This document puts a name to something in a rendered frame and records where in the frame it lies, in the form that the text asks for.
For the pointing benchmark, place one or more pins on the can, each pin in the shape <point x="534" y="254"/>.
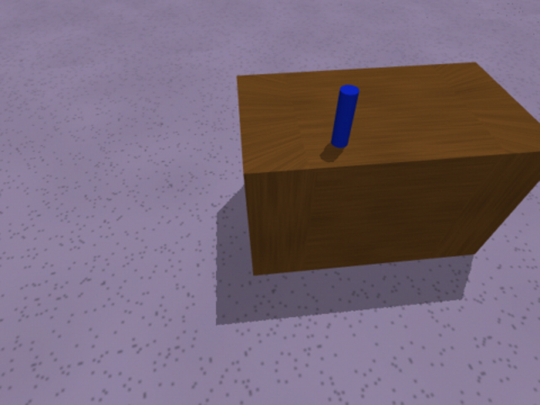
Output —
<point x="347" y="100"/>

